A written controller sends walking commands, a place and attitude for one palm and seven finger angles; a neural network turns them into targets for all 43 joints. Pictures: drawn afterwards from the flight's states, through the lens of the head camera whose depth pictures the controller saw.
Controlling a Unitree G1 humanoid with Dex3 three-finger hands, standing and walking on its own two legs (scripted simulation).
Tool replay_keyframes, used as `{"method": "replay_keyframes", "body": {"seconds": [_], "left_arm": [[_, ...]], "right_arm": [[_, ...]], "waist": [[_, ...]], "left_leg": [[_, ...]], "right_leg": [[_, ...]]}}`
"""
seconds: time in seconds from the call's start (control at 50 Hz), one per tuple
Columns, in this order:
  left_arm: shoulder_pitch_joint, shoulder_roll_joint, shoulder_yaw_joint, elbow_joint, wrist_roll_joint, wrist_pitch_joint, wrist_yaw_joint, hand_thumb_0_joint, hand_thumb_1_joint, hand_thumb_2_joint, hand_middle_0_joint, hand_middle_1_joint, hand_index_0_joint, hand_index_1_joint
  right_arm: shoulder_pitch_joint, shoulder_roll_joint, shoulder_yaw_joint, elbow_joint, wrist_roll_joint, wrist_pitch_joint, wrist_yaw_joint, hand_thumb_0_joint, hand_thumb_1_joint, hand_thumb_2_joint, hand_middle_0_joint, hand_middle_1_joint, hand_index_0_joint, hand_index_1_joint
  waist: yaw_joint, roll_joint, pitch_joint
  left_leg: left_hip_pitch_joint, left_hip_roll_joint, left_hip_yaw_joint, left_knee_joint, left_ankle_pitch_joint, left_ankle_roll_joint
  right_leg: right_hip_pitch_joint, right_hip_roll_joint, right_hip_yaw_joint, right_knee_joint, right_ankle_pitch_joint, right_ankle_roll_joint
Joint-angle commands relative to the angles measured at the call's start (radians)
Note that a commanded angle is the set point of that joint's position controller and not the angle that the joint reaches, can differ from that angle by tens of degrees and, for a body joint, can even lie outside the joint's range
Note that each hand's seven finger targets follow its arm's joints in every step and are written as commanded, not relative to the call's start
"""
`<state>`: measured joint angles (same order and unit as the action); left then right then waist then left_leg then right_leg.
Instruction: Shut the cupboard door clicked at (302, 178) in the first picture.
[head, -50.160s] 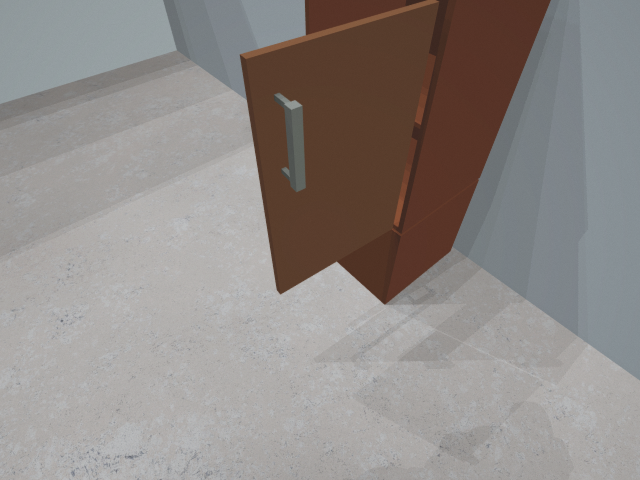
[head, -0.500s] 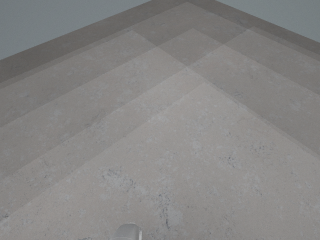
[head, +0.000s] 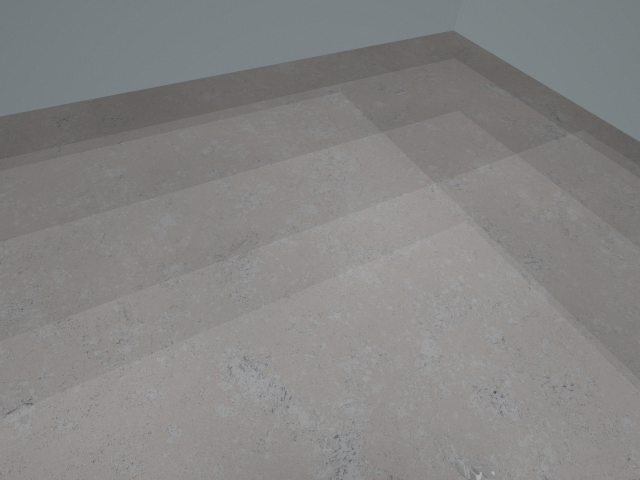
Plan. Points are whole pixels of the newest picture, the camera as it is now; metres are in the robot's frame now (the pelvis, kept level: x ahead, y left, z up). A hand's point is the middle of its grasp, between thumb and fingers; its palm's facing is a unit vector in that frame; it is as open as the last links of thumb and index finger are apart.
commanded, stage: turn to face it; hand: left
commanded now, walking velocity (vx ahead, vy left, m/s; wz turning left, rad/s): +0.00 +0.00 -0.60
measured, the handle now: out of the picture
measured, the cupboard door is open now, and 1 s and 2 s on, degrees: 21 21 21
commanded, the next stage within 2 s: none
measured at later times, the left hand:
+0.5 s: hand out of the picture +0.13 +0.20 -0.19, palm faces -0.20 -0.96 -0.21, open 7.4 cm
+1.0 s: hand (271, 413) +0.23 +0.10 -0.15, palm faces -0.57 -0.78 -0.26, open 7.4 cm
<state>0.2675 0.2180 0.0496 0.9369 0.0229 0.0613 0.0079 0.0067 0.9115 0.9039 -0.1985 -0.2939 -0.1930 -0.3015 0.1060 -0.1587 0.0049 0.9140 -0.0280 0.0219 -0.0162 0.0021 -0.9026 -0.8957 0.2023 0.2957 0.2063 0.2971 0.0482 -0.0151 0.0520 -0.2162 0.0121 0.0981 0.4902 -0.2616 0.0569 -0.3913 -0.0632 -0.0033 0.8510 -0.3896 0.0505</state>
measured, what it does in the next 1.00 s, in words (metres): steps on the spot, turning right: right foot, then left foot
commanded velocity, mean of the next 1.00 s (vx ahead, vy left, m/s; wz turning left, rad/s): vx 0.00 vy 0.00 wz -0.60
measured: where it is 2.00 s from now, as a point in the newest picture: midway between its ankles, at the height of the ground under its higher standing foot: outside the picture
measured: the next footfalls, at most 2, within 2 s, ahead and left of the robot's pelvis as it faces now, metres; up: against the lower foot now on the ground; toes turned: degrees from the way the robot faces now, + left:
right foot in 0.12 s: +0.04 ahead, -0.14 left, +0.00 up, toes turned -8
left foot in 0.48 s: +0.11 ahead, +0.11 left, +0.00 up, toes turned -15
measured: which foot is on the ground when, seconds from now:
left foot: down 0.00-0.14, up 0.16-0.46, down 0.48-0.94, up 0.96-1.00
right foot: up 0.00-0.10, down 0.12-0.48, up 0.50-0.92, down 0.94-1.00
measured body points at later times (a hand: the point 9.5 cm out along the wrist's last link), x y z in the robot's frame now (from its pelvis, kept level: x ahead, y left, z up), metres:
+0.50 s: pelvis +0.03 +0.02 -0.01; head +0.08 +0.03 +0.44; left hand +0.14 +0.25 -0.17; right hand +0.05 -0.26 -0.13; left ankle +0.07 +0.12 -0.74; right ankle +0.00 -0.13 -0.74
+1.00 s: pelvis +0.02 +0.00 -0.01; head +0.03 -0.03 +0.43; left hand +0.26 +0.14 -0.13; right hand -0.11 -0.23 -0.17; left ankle +0.07 +0.12 -0.71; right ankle -0.05 -0.08 -0.74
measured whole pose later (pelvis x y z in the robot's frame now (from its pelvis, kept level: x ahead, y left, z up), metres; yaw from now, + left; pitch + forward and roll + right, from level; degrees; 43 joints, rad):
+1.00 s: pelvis +0.02 +0.00 -0.01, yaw -36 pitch +0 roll -1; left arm 0.13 0.21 0.06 0.85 0.02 0.04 -0.02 0.01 0.91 0.90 -0.20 -0.29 -0.19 -0.30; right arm 0.25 -0.26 -0.06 0.94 -0.02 0.06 -0.02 0.00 -0.90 -0.90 0.20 0.30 0.21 0.30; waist -0.03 0.06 0.08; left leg -0.36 0.15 0.16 0.88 -0.50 -0.05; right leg -0.28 0.00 -0.06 0.61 -0.34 -0.02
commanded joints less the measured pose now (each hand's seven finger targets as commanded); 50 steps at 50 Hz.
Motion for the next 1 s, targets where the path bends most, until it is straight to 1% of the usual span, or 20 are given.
{"method": "replay_keyframes", "body": {"seconds": [0.0, 0.06, 0.08, 0.1, 0.12, 0.14, 0.2, 0.36, 0.42, 0.44, 0.46, 0.48, 0.5, 0.62, 0.82, 0.88, 0.9, 0.92, 0.94, 0.98], "left_arm": [[0.037, 0.053, 0.028, -0.047, 0.005, -0.008, -0.010, 0.000, 0.900, 0.900, -0.200, -0.300, -0.200, -0.300], [0.089, 0.058, 0.043, -0.042, 0.005, -0.020, -0.014, 0.000, 0.900, 0.900, -0.200, -0.300, -0.200, -0.300], [0.112, 0.088, 0.050, -0.041, 0.008, -0.030, -0.013, 0.000, 0.900, 0.900, -0.200, -0.300, -0.200, -0.300], [0.117, 0.158, 0.063, -0.045, 0.019, -0.044, -0.006, 0.000, 0.900, 0.900, -0.200, -0.300, -0.200, -0.300], [0.135, 0.210, 0.070, -0.044, 0.013, -0.049, -0.001, 0.000, 0.900, 0.900, -0.200, -0.300, -0.200, -0.300], [0.136, 0.206, 0.070, -0.047, 0.006, -0.046, 0.007, 0.000, 0.900, 0.900, -0.200, -0.300, -0.200, -0.300], [0.060, 0.142, 0.068, -0.053, 0.002, -0.049, 0.020, 0.000, 0.900, 0.900, -0.200, -0.300, -0.200, -0.300], [0.018, 0.183, 0.084, -0.071, 0.010, -0.038, 0.012, 0.000, 0.900, 0.900, -0.200, -0.300, -0.200, -0.300], [-0.059, 0.175, 0.083, -0.083, 0.003, -0.027, 0.007, 0.000, 0.900, 0.900, -0.200, -0.300, -0.200, -0.300], [-0.069, 0.139, 0.073, -0.099, -0.008, -0.021, 0.003, 0.000, 0.900, 0.900, -0.200, -0.300, -0.200, -0.300], [-0.043, 0.076, 0.061, -0.119, -0.018, -0.017, -0.006, 0.000, 0.900, 0.900, -0.200, -0.300, -0.200, -0.300], [-0.077, 0.101, 0.057, -0.132, -0.010, -0.015, -0.007, 0.000, 0.900, 0.900, -0.200, -0.300, -0.200, -0.300], [-0.082, 0.118, 0.065, -0.140, -0.005, -0.014, -0.013, 0.000, 0.900, 0.900, -0.200, -0.300, -0.200, -0.300], [-0.085, 0.102, 0.067, -0.114, -0.001, 0.008, -0.043, 0.000, 0.900, 0.900, -0.200, -0.300, -0.200, -0.300], [-0.168, 0.078, 0.047, -0.171, 0.000, -0.002, -0.047, 0.000, 0.900, 0.900, -0.200, -0.300, -0.200, -0.300], [-0.079, 0.104, 0.055, -0.146, -0.001, -0.016, -0.042, 0.000, 0.900, 0.900, -0.200, -0.300, -0.200, -0.300], [-0.003, 0.159, 0.066, -0.122, 0.005, -0.027, -0.035, 0.000, 0.900, 0.900, -0.200, -0.300, -0.200, -0.300], [0.041, 0.276, 0.086, -0.114, 0.016, -0.042, -0.019, 0.000, 0.900, 0.900, -0.200, -0.300, -0.200, -0.300], [0.076, 0.304, 0.090, -0.099, -0.001, -0.036, -0.006, 0.000, 0.900, 0.900, -0.200, -0.300, -0.200, -0.300], [-0.028, 0.243, 0.085, -0.125, 0.001, -0.036, 0.009, 0.000, 0.900, 0.900, -0.200, -0.300, -0.200, -0.300]], "right_arm": [[0.034, -0.216, -0.078, -0.032, 0.003, -0.004, -0.018, 0.000, -0.900, -0.900, 0.200, 0.300, 0.200, 0.300], [0.033, -0.214, -0.090, -0.027, 0.009, -0.002, -0.019, 0.000, -0.900, -0.900, 0.200, 0.300, 0.200, 0.300], [0.038, -0.195, -0.092, -0.031, 0.015, -0.003, -0.018, 0.000, -0.900, -0.900, 0.200, 0.300, 0.200, 0.300], [0.054, -0.144, -0.090, -0.048, 0.023, -0.003, -0.017, 0.000, -0.900, -0.900, 0.200, 0.300, 0.200, 0.300], [0.018, -0.110, -0.077, -0.074, 0.021, 0.003, -0.010, 0.000, -0.900, -0.900, 0.200, 0.300, 0.200, 0.300], [0.019, -0.112, -0.076, -0.073, 0.019, 0.015, -0.015, 0.000, -0.900, -0.900, 0.200, 0.300, 0.200, 0.300], [-0.011, -0.131, -0.078, -0.065, 0.017, 0.003, -0.015, 0.000, -0.900, -0.900, 0.200, 0.300, 0.200, 0.300], [0.020, -0.106, -0.070, -0.070, 0.023, -0.005, -0.014, 0.000, -0.900, -0.900, 0.200, 0.300, 0.200, 0.300], [0.132, -0.124, -0.074, -0.045, 0.027, -0.016, -0.020, 0.000, -0.900, -0.900, 0.200, 0.300, 0.200, 0.300], [0.176, -0.175, -0.079, -0.034, 0.022, -0.028, -0.024, 0.000, -0.900, -0.900, 0.200, 0.300, 0.200, 0.300], [0.191, -0.280, -0.096, -0.040, 0.005, -0.039, -0.028, 0.000, -0.900, -0.900, 0.200, 0.300, 0.200, 0.300], [0.215, -0.320, -0.101, -0.048, 0.000, -0.030, -0.035, 0.000, -0.900, -0.900, 0.200, 0.300, 0.200, 0.300], [0.178, -0.304, -0.092, -0.072, -0.008, -0.025, -0.033, 0.000, -0.900, -0.900, 0.200, 0.300, 0.200, 0.300], [0.110, -0.228, -0.072, -0.088, -0.003, -0.034, -0.038, 0.000, -0.900, -0.900, 0.200, 0.300, 0.200, 0.300], [0.171, -0.262, -0.103, -0.045, -0.006, -0.023, -0.013, 0.000, -0.900, -0.900, 0.200, 0.300, 0.200, 0.300], [0.138, -0.276, -0.108, -0.050, 0.003, -0.021, -0.008, 0.000, -0.900, -0.900, 0.200, 0.300, 0.200, 0.300], [0.131, -0.251, -0.106, -0.060, 0.012, -0.020, -0.002, 0.000, -0.900, -0.900, 0.200, 0.300, 0.200, 0.300], [0.107, -0.155, -0.084, -0.107, 0.016, -0.015, 0.002, 0.000, -0.900, -0.900, 0.200, 0.300, 0.200, 0.300], [0.057, -0.178, -0.075, -0.126, 0.012, 0.003, -0.006, 0.000, -0.900, -0.900, 0.200, 0.300, 0.200, 0.300], [0.057, -0.166, -0.076, -0.117, 0.013, 0.010, -0.011, 0.000, -0.900, -0.900, 0.200, 0.300, 0.200, 0.300]], "waist": [[-0.041, 0.167, 0.001], [-0.013, 0.117, -0.023], [-0.005, 0.030, -0.041], [-0.013, -0.182, -0.059], [0.016, -0.260, -0.040], [0.008, -0.193, -0.062], [-0.010, -0.159, -0.079], [-0.013, -0.124, -0.116], [-0.073, -0.130, -0.120], [-0.088, -0.007, -0.140], [-0.083, 0.296, -0.146], [-0.103, 0.330, -0.122], [-0.085, 0.219, -0.086], [-0.043, 0.164, -0.053], [-0.089, 0.246, -0.088], [-0.037, 0.178, -0.121], [0.002, 0.055, -0.159], [0.026, -0.286, -0.129], [0.049, -0.261, -0.119], [-0.009, -0.224, -0.068]], "left_leg": [[-0.021, 0.296, -0.142, -0.162, 0.135, 0.104], [-0.024, 0.268, -0.082, -0.026, 0.191, 0.054], [-0.034, 0.214, -0.037, 0.078, 0.147, 0.008], [-0.152, 0.093, 0.058, 0.257, -0.067, -0.057], [-0.259, -0.005, 0.027, 0.474, -0.352, -0.085], [-0.287, 0.012, -0.078, 0.588, -0.338, -0.084], [-0.406, 0.036, -0.125, 0.666, -0.210, -0.105], [-0.215, 0.010, -0.077, 0.275, -0.172, -0.124], [-0.002, 0.000, -0.075, 0.002, 0.008, -0.118], [0.139, 0.072, -0.121, -0.133, 0.078, -0.106], [0.235, 0.334, -0.392, -0.219, 0.182, -0.018], [0.151, 0.461, -0.474, -0.216, 0.278, 0.076], [0.041, 0.459, -0.433, -0.212, 0.242, 0.120], [0.105, 0.310, -0.141, -0.167, 0.410, 0.069], [0.135, 0.364, -0.023, -0.094, 0.426, 0.070], [0.050, 0.336, 0.039, 0.043, 0.356, -0.002], [-0.046, 0.281, 0.082, 0.183, 0.227, -0.057], [-0.342, 0.118, 0.131, 0.425, -0.302, -0.125], [-0.401, 0.080, -0.003, 0.611, -0.392, -0.125], [-0.489, 0.104, -0.102, 0.706, -0.262, -0.124]], "right_leg": [[0.046, 0.028, -0.052, -0.105, 0.020, -0.012], [0.139, 0.039, -0.056, -0.291, 0.196, -0.028], [0.172, -0.003, 0.038, -0.393, 0.327, -0.054], [0.230, -0.185, 0.295, -0.485, 0.523, -0.127], [0.233, -0.310, 0.425, -0.552, 0.690, -0.243], [0.232, -0.309, 0.430, -0.565, 0.571, -0.286], [0.348, -0.206, 0.331, -0.486, 0.705, -0.267], [0.273, -0.156, 0.326, -0.444, 0.625, -0.241], [0.133, -0.096, 0.319, -0.376, 0.504, -0.168], [0.022, -0.023, 0.255, -0.299, 0.361, -0.118], [-0.160, 0.123, 0.124, -0.093, -0.038, -0.049], [-0.164, 0.111, 0.059, 0.128, -0.248, -0.025], [-0.131, 0.071, 0.081, 0.248, -0.219, -0.024], [-0.176, 0.034, 0.015, 0.320, -0.029, 0.013], [-0.015, 0.040, -0.088, -0.071, -0.037, -0.013], [0.190, 0.053, -0.101, -0.347, 0.168, -0.044], [0.336, -0.020, -0.008, -0.474, 0.300, -0.072], [0.458, -0.275, 0.355, -0.539, 0.568, -0.174], [0.374, -0.349, 0.413, -0.518, 0.713, -0.263], [0.341, -0.266, 0.354, -0.536, 0.537, -0.264]]}}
